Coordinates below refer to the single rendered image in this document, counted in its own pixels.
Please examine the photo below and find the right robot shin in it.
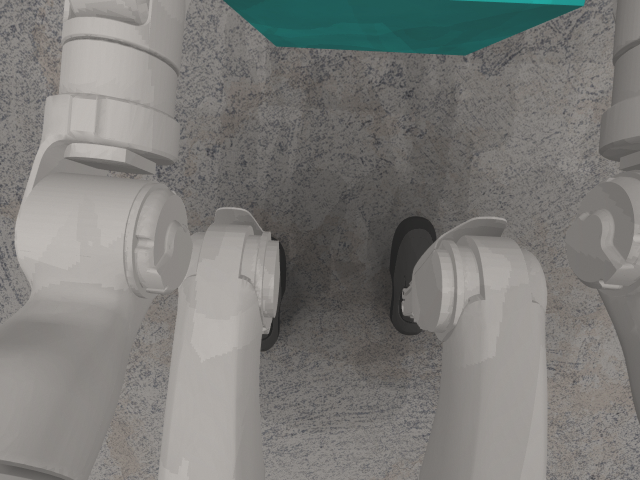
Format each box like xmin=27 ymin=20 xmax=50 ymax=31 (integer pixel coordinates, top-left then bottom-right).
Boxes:
xmin=401 ymin=217 xmax=547 ymax=332

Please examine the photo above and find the right robot forearm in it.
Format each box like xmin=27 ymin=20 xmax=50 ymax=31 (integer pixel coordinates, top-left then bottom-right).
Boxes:
xmin=599 ymin=0 xmax=640 ymax=171

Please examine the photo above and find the robot left upper arm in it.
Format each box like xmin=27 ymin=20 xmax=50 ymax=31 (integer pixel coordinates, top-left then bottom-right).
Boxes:
xmin=0 ymin=172 xmax=193 ymax=480

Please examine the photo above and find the carton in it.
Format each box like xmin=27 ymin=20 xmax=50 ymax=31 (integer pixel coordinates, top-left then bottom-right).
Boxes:
xmin=223 ymin=0 xmax=585 ymax=55

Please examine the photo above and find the left robot foot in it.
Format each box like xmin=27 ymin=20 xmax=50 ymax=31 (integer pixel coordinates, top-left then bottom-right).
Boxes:
xmin=260 ymin=237 xmax=286 ymax=352

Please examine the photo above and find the robot right upper arm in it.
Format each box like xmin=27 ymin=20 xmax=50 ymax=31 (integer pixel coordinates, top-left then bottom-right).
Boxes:
xmin=566 ymin=170 xmax=640 ymax=424

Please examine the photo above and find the left robot forearm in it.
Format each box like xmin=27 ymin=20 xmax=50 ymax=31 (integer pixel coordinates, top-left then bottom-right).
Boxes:
xmin=15 ymin=0 xmax=191 ymax=269

